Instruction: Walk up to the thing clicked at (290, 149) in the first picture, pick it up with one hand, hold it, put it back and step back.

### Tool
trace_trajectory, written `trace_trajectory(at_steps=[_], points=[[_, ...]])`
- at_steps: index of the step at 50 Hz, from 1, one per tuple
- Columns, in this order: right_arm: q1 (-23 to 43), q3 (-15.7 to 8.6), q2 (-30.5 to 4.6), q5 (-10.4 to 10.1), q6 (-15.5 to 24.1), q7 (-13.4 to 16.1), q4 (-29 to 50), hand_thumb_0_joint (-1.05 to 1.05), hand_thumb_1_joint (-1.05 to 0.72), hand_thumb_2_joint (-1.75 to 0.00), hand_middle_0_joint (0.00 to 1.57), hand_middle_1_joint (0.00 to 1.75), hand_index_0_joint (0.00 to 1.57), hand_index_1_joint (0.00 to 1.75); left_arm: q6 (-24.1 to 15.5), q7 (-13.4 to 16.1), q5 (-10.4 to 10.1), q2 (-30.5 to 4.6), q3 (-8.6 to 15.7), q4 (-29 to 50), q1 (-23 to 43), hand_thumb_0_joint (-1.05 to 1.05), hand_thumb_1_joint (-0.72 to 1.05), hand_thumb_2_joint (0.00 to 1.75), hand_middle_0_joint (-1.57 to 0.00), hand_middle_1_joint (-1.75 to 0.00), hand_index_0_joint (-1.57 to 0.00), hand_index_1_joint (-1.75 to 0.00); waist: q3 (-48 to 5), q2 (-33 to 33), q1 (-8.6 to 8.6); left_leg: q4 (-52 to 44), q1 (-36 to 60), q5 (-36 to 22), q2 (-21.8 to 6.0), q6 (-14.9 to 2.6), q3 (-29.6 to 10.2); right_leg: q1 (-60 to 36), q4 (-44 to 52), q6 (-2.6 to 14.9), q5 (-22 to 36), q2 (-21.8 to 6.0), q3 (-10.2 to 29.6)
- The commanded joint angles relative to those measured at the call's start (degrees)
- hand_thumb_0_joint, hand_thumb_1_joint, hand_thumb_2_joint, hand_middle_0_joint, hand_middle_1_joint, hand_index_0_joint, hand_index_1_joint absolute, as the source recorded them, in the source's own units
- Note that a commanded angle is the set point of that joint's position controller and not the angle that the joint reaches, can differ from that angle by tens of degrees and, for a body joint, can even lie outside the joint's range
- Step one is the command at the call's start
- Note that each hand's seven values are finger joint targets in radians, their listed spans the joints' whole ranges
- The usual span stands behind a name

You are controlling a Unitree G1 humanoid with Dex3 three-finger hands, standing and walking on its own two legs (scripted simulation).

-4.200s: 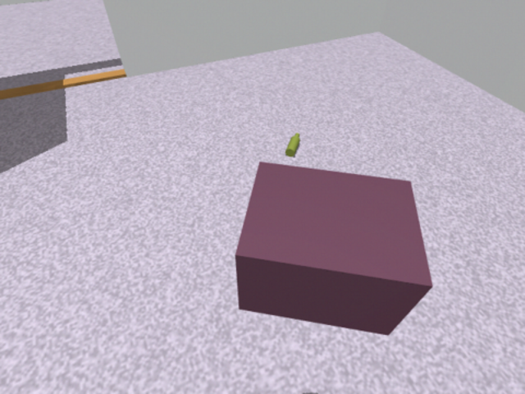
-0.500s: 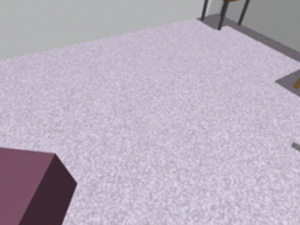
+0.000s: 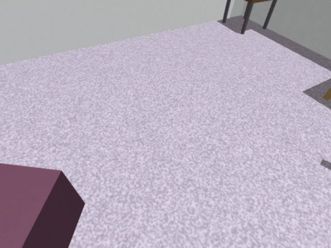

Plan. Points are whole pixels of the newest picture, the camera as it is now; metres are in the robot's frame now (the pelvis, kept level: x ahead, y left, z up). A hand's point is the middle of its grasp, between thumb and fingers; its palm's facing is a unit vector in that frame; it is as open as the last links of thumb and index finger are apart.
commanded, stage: stand
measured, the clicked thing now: out of the picture +0.20 +1.60 -0.75
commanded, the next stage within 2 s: none
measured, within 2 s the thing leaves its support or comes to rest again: neither
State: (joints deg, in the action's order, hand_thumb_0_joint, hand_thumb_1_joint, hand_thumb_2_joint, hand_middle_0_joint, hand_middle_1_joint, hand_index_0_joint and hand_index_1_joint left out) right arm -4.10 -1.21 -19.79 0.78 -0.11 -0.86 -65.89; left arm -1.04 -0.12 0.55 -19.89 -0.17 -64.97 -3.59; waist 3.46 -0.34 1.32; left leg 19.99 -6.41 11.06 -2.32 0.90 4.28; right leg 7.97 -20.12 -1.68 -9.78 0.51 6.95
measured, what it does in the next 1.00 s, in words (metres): stands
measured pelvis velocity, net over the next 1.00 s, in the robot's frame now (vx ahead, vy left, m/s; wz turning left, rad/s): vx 0.01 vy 0.00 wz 0.03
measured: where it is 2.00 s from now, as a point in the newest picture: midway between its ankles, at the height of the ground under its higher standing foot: outside the picture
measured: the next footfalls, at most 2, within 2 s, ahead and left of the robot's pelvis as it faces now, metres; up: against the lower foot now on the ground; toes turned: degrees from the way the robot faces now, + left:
none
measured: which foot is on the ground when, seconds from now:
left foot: down 0.00-1.00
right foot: down 0.00-1.00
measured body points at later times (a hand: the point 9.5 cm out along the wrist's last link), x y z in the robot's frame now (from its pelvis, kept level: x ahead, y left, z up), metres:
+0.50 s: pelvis +0.00 +0.00 +0.00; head +0.01 +0.00 +0.45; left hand +0.07 +0.30 -0.13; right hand +0.07 -0.30 -0.13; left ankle +0.00 +0.13 -0.75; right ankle +0.02 -0.14 -0.75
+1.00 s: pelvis +0.01 +0.00 +0.00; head +0.02 +0.00 +0.45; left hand +0.08 +0.31 -0.13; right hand +0.09 -0.30 -0.13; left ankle +0.00 +0.13 -0.75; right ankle +0.02 -0.14 -0.75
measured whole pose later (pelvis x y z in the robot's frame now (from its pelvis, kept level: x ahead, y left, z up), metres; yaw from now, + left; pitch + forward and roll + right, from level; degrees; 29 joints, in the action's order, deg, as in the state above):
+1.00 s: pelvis +0.01 +0.00 +0.00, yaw +2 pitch -2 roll +0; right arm -5.2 -1.0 -19.7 0.7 -0.1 -1.0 -65.2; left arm -0.7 -0.2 0.6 -20.2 -0.6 -63.8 -6.1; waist 3.1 -0.2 0.7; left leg 19.2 -6.2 11.1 -1.5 0.6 2.9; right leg 7.0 -19.1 -1.9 -10.3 -0.4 5.5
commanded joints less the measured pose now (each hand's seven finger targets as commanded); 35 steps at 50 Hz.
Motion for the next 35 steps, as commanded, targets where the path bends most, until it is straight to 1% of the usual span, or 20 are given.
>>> trace_trajectory(at_steps=[1, 4, 6, 7, 9, 10, 12, 14, 15, 16, 17, 18, 20, 22, 24, 25, 27, 31, 34, 35], points=[[2.83, -2.25, -12.76, -0.22, 1.54, 0.86, 3.46, 0.00, -0.90, -0.90, 0.20, 0.30, 0.20, 0.30, -0.91, 0.84, -0.09, -12.09, 2.24, 2.86, 1.92, 0.00, 0.90, 0.90, -0.20, -0.30, -0.20, -0.30, -5.14, 0.79, -0.24, -4.71, 2.51, -1.82, -5.97, -1.68, -5.66, 1.92, 3.16, 2.52, 7.46, -5.79, 2.91], [2.32, -2.23, -12.48, -0.23, 1.75, 0.79, 3.40, 0.00, -0.90, -0.90, 0.20, 0.30, 0.20, 0.30, -1.13, 0.83, -0.18, -12.03, 2.23, 3.04, 1.62, 0.00, 0.90, 0.90, -0.20, -0.30, -0.20, -0.30, -6.12, 0.94, -0.27, -4.33, 3.22, -4.54, -6.16, -1.84, -5.80, 0.99, 2.91, 2.46, 9.89, -6.10, 2.72], [2.17, -2.16, -12.26, -0.14, 1.77, 0.82, 3.49, 0.00, -0.90, -0.90, 0.20, 0.30, 0.20, 0.30, -1.14, 0.81, -0.28, -12.32, 2.37, 3.10, 1.70, 0.00, 0.90, 0.90, -0.20, -0.30, -0.20, -0.30, -5.38, 0.53, -0.31, -4.71, 2.62, -3.03, -5.99, -1.76, -5.86, 1.38, 3.08, 2.48, 8.58, -6.16, 2.80], [2.45, -2.22, -12.35, -0.14, 1.77, 0.83, 3.56, 0.00, -0.90, -0.90, 0.20, 0.30, 0.20, 0.30, -1.18, 0.79, -0.21, -12.19, 2.26, 3.16, 1.67, 0.00, 0.90, 0.90, -0.20, -0.30, -0.20, -0.30, -5.92, 0.44, -0.33, -4.30, 3.41, -4.94, -6.09, -1.76, -5.90, 1.26, 2.74, 2.57, 9.82, -6.27, 2.67], [2.30, -2.24, -12.53, -0.24, 1.75, 0.83, 3.56, 0.00, -0.90, -0.90, 0.20, 0.30, 0.20, 0.30, -1.17, 0.81, -0.16, -11.90, 2.16, 3.13, 1.14, 0.00, 0.90, 0.90, -0.20, -0.30, -0.20, -0.30, -5.50, 0.41, -0.52, -4.30, 3.61, -5.12, -6.21, -1.94, -6.03, 1.77, 3.16, 2.42, 9.65, -6.21, 2.57], [2.07, -2.23, -12.25, -0.20, 1.66, 0.77, 3.52, 0.00, -0.90, -0.90, 0.20, 0.30, 0.20, 0.30, -1.13, 0.82, -0.06, -12.00, 2.06, 3.16, 1.03, 0.00, 0.90, 0.90, -0.20, -0.30, -0.20, -0.30, -5.03, -0.11, -0.32, -4.50, 2.74, -4.14, -5.93, -1.77, -6.05, 1.93, 3.34, 2.39, 8.29, -6.00, 2.13], [2.05, -2.25, -12.31, -0.25, 1.68, 0.79, 3.69, 0.00, -0.90, -0.90, 0.20, 0.30, 0.20, 0.30, -1.14, 0.81, -0.17, -12.20, 2.14, 3.24, 1.17, 0.00, 0.90, 0.90, -0.20, -0.30, -0.20, -0.30, -5.38, -0.30, -0.20, -4.17, 3.53, -4.22, -6.01, -1.90, -5.98, 1.72, 3.21, 2.46, 9.06, -6.33, 2.44], [1.75, -2.29, -12.58, -0.25, 1.50, 0.76, 3.49, 0.00, -0.90, -0.90, 0.20, 0.30, 0.20, 0.30, -0.95, 0.82, -0.09, -11.95, 2.07, 3.19, 0.74, 0.00, 0.90, 0.90, -0.20, -0.30, -0.20, -0.30, -3.41, 0.43, -0.27, -5.00, 1.85, -0.28, -5.82, -1.87, -6.42, 2.86, 3.97, 2.37, 5.37, -5.97, 2.40], [1.89, -2.31, -12.48, -0.24, 1.47, 0.70, 3.56, 0.00, -0.90, -0.90, 0.20, 0.30, 0.20, 0.30, -1.00, 0.80, -0.05, -12.07, 2.07, 3.20, 0.37, 0.00, 0.90, 0.90, -0.20, -0.30, -0.20, -0.30, -4.23, 0.00, -0.34, -4.91, 2.44, -0.11, -5.75, -1.98, -6.33, 2.60, 3.84, 2.49, 5.22, -6.10, 2.43], [1.92, -2.41, -12.40, -0.21, 1.53, 0.69, 3.76, 0.00, -0.90, -0.90, 0.20, 0.30, 0.20, 0.30, -1.02, 0.79, -0.10, -12.49, 2.18, 3.36, 0.59, 0.00, 0.90, 0.90, -0.20, -0.30, -0.20, -0.30, -4.85, -0.30, -0.24, -4.66, 3.41, -1.61, -5.79, -2.00, -6.25, 2.87, 3.52, 2.67, 6.47, -6.19, 2.61], [1.68, -2.23, -12.30, -0.25, 1.56, 0.64, 3.66, 0.00, -0.90, -0.90, 0.20, 0.30, 0.20, 0.30, -0.96, 0.74, -0.16, -12.05, 2.10, 3.28, 0.39, 0.00, 0.90, 0.90, -0.20, -0.30, -0.20, -0.30, -3.65, 0.41, -0.30, -5.16, 2.15, 0.12, -5.77, -1.90, -6.52, 3.15, 3.84, 2.52, 4.90, -5.90, 2.37], [2.13, -2.29, -12.25, -0.20, 1.51, 0.65, 3.77, 0.00, -0.90, -0.90, 0.20, 0.30, 0.20, 0.30, -0.96, 0.77, -0.03, -12.32, 2.14, 3.29, 0.30, 0.00, 0.90, 0.90, -0.20, -0.30, -0.20, -0.30, -3.98, 0.25, -0.35, -5.07, 2.45, -0.30, -5.87, -1.96, -6.61, 3.02, 3.39, 2.61, 4.77, -5.85, 2.27], [1.88, -2.30, -12.34, -0.31, 1.40, 0.60, 3.59, 0.00, -0.90, -0.90, 0.20, 0.30, 0.20, 0.30, -0.89, 0.67, 0.02, -12.03, 1.94, 3.13, -0.45, 0.00, 0.90, 0.90, -0.20, -0.30, -0.20, -0.30, -2.72, -0.34, -0.42, -5.04, 1.92, 2.04, -5.51, -1.81, -6.59, 4.32, 4.37, 2.58, 1.78, -5.77, 2.54], [1.55, -2.34, -12.59, -0.22, 1.35, 0.57, 3.62, 0.00, -0.90, -0.90, 0.20, 0.30, 0.20, 0.30, -0.94, 0.68, 0.00, -12.02, 1.96, 3.50, -0.54, 0.00, 0.90, 0.90, -0.20, -0.30, -0.20, -0.30, -3.07, 0.57, -0.43, -5.15, 1.54, 2.75, -5.60, -2.10, -6.70, 3.77, 4.43, 2.56, 1.99, -5.92, 2.61], [1.33, -2.29, -12.26, -0.24, 1.38, 0.50, 3.69, 0.00, -0.90, -0.90, 0.20, 0.30, 0.20, 0.30, -1.07, 0.72, 0.03, -12.57, 2.02, 3.59, -0.28, 0.00, 0.90, 0.90, -0.20, -0.30, -0.20, -0.30, -4.37, -0.78, -0.10, -4.23, 2.19, -0.22, -5.59, -2.14, -6.70, 2.69, 4.01, 2.71, 4.07, -6.33, 2.66], [1.18, -2.23, -12.10, -0.23, 1.37, 0.53, 3.56, 0.00, -0.90, -0.90, 0.20, 0.30, 0.20, 0.30, -1.04, 0.75, 0.03, -12.63, 2.05, 3.54, -0.43, 0.00, 0.90, 0.90, -0.20, -0.30, -0.20, -0.30, -4.04, -0.83, -0.24, -4.27, 2.01, -0.29, -5.40, -1.99, -6.63, 3.08, 4.27, 2.62, 3.99, -6.23, 2.73], [0.92, -2.27, -12.65, -0.20, 1.50, 0.62, 3.59, 0.00, -0.90, -0.90, 0.20, 0.30, 0.20, 0.30, -1.00, 0.74, -0.10, -12.49, 2.01, 3.82, -0.52, 0.00, 0.90, 0.90, -0.20, -0.30, -0.20, -0.30, -4.93, 1.28, -0.28, -4.37, 2.45, -2.05, -5.62, -2.05, -6.64, 1.99, 3.77, 2.66, 6.48, -6.37, 2.55], [0.80, -2.14, -12.45, -0.34, 1.57, 0.74, 3.70, 0.00, -0.90, -0.90, 0.20, 0.30, 0.20, 0.30, -1.08, 0.88, -0.10, -12.59, 1.96, 3.74, -0.71, 0.00, 0.90, 0.90, -0.20, -0.30, -0.20, -0.30, -6.51, -0.11, -0.21, -3.16, 4.00, -8.02, -5.90, -2.22, -6.53, 0.73, 2.37, 2.63, 11.59, -6.59, 1.68], [0.79, -2.10, -12.67, -0.28, 1.48, 0.89, 3.63, 0.00, -0.90, -0.90, 0.20, 0.30, 0.20, 0.30, -0.82, 0.85, -0.25, -12.34, 1.88, 3.77, -0.80, 0.00, 0.90, 0.90, -0.20, -0.30, -0.20, -0.30, -5.87, 1.07, -0.53, -3.69, 3.60, -7.00, -5.81, -2.12, -6.35, 0.72, 2.55, 2.67, 10.07, -6.42, 1.71], [1.34, -1.99, -12.62, -0.39, 1.46, 0.87, 3.69, 0.00, -0.90, -0.90, 0.20, 0.30, 0.20, 0.30, -0.71, 0.82, -0.18, -11.89, 1.68, 3.62, -1.31, 0.00, 0.90, 0.90, -0.20, -0.30, -0.20, -0.30, -4.58, 1.42, -0.71, -3.76, 2.73, -6.23, -5.68, -1.98, -6.52, 1.26, 2.71, 2.55, 9.35, -6.24, 1.56]])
